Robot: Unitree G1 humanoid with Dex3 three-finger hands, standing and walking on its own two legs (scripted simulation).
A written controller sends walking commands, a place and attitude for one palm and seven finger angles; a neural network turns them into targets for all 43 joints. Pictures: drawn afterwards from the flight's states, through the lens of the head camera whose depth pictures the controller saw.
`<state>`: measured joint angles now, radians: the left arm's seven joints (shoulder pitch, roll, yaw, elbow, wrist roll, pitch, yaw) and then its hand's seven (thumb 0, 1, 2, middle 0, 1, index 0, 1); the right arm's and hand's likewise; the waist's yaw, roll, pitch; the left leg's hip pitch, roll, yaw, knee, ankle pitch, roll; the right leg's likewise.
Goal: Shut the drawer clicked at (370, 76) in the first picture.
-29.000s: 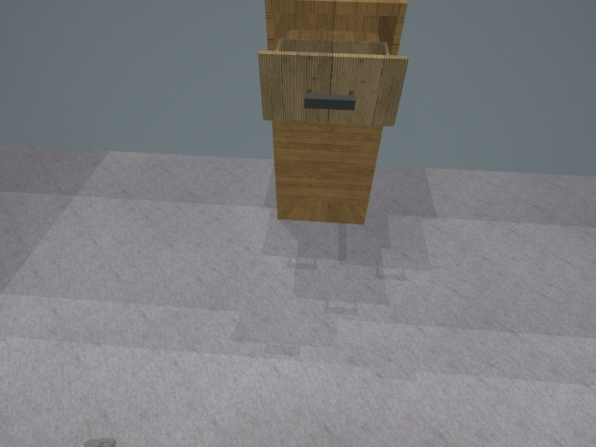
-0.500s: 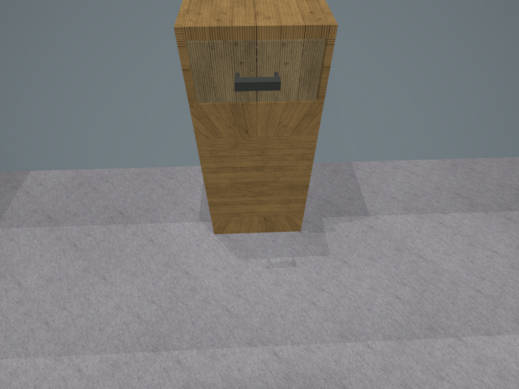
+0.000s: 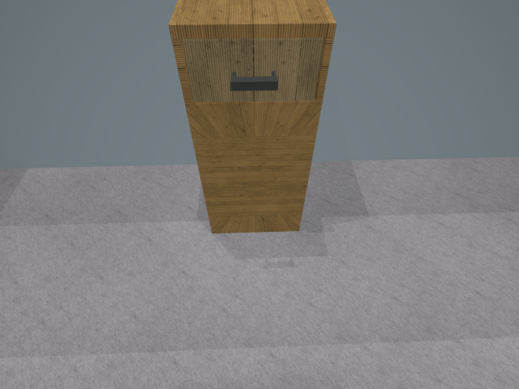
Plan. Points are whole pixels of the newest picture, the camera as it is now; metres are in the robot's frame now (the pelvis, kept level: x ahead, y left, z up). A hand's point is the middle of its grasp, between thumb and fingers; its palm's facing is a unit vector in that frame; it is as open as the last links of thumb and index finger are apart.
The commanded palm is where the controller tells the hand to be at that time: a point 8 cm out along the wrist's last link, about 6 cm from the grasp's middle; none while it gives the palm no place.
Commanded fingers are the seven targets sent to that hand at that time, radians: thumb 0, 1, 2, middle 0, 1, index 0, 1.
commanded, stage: look to check the result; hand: left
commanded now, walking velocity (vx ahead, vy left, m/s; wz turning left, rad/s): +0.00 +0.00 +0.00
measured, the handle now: (254, 79) +0.85 +0.06 +0.03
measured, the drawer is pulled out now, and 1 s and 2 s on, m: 0.00 0.00 0.00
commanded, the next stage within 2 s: stand and wait in 0.12 s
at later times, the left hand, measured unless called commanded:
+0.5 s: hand out of the picture +0.00 +0.16 -0.17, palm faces +0.04 -0.98 -0.19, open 7.4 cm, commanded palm none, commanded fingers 0.00 0.90 0.90 -0.20 -0.30 -0.20 -0.30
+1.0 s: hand out of the picture +0.01 +0.15 -0.17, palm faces +0.04 -0.98 -0.19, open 7.4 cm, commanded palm none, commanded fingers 0.00 0.90 0.90 -0.20 -0.30 -0.20 -0.30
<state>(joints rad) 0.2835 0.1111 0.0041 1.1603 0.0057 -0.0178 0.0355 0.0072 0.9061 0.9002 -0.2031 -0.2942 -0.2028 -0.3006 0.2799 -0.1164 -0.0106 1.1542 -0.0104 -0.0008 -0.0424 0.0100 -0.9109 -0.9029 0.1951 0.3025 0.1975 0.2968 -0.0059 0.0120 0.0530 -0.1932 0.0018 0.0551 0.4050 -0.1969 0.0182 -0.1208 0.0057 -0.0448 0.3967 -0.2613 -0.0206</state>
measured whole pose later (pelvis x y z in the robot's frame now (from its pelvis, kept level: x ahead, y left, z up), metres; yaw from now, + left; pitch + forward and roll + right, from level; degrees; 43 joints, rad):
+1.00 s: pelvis +0.02 -0.01 +0.00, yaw +0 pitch -1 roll +0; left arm 0.28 0.12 0.01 1.16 0.00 -0.02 0.03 0.01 0.91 0.90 -0.20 -0.29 -0.20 -0.30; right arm 0.27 -0.13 -0.01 1.16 -0.01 -0.01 -0.05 0.01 -0.91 -0.90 0.20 0.30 0.20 0.30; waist -0.01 0.01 0.05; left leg -0.16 0.01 0.05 0.38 -0.21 0.00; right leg -0.08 0.02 -0.04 0.37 -0.28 -0.03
